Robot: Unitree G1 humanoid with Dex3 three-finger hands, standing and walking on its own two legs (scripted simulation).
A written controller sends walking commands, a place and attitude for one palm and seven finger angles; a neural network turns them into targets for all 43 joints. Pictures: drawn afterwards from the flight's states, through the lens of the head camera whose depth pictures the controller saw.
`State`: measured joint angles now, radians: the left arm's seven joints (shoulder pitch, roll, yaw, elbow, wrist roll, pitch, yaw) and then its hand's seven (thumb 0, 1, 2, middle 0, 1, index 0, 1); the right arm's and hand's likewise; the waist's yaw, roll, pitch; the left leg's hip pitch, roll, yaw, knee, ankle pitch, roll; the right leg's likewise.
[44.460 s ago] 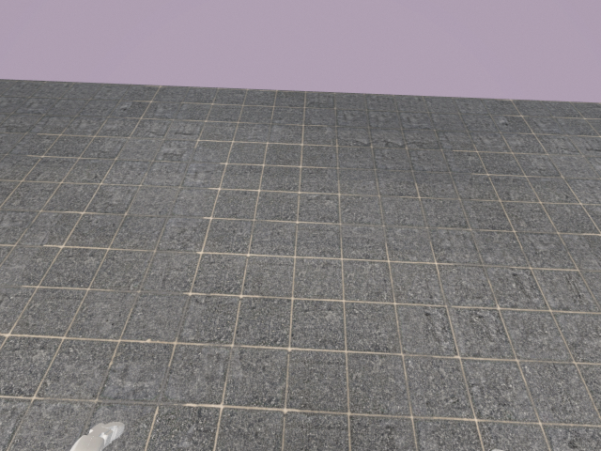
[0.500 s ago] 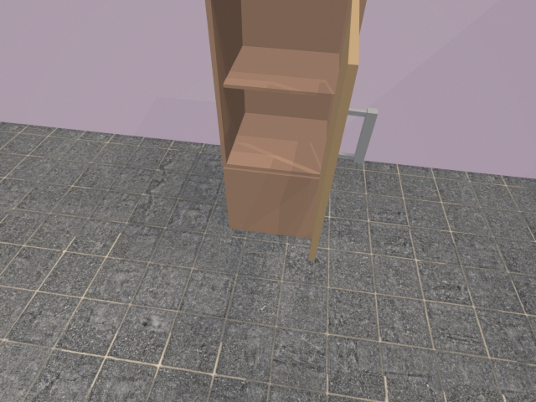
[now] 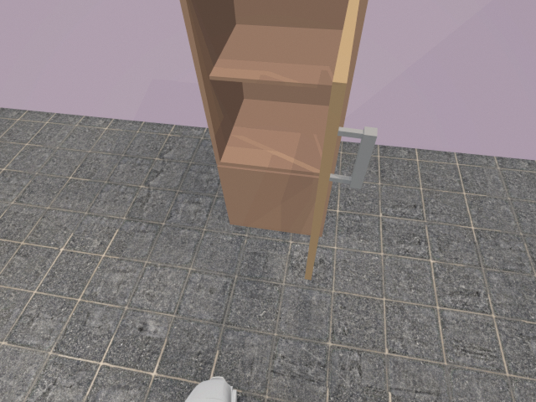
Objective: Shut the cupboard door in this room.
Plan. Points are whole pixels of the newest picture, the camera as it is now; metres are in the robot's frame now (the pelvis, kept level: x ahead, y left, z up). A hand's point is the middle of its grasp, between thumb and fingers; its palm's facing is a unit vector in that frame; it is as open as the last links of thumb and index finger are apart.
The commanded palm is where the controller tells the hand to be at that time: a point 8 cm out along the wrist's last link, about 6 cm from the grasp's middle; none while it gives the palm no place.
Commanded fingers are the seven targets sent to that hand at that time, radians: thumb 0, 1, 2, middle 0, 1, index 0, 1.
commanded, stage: stand and wait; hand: left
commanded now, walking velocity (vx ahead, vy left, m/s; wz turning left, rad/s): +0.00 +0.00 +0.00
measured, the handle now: (350, 158) +0.49 -0.11 +0.07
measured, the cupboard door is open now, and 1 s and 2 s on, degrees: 87 87 76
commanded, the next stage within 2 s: turn or walk to find it in 0.12 s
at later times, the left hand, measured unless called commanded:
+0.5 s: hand out of the picture +0.13 +0.20 -0.18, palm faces -0.03 -0.97 -0.25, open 7.4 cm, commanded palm none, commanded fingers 0.00 0.90 0.90 -0.20 -0.30 -0.20 -0.30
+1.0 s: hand out of the picture +0.14 +0.23 -0.19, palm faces +0.01 -0.99 -0.14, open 7.4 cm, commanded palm none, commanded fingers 0.00 0.90 0.90 -0.20 -0.30 -0.20 -0.30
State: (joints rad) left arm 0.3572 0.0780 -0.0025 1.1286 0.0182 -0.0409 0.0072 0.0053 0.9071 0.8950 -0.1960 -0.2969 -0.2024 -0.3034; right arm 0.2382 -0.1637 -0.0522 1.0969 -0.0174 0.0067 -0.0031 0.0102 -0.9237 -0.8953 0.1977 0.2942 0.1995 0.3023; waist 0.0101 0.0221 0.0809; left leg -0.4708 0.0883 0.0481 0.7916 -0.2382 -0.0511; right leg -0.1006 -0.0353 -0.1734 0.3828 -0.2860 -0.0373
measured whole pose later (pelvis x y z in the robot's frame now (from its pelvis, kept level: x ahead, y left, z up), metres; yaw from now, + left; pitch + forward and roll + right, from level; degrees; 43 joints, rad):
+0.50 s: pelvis +0.09 +0.01 -0.01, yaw -4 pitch +1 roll +0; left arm 0.22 0.20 0.04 1.09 0.02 -0.01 0.02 0.00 0.91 0.90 -0.19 -0.30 -0.20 -0.30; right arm 0.16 -0.16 -0.05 1.10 -0.01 0.00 -0.02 0.00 -0.93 -0.89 0.20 0.29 0.20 0.30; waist 0.00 0.01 0.03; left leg -0.21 0.08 0.14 0.55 -0.34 -0.03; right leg -0.16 -0.04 -0.09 0.54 -0.39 0.00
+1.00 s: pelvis +0.18 +0.05 -0.01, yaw -1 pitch +0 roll -1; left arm 0.35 0.18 0.05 1.15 0.03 0.02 -0.01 0.01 0.91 0.89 -0.20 -0.30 -0.20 -0.30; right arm 0.37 -0.13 -0.05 1.09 -0.02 -0.07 -0.01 0.00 -0.91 -0.89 0.20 0.29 0.20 0.30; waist -0.02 -0.03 0.04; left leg -0.13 0.02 0.17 0.53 -0.40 0.06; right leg -0.41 -0.08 -0.07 1.19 -0.37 -0.01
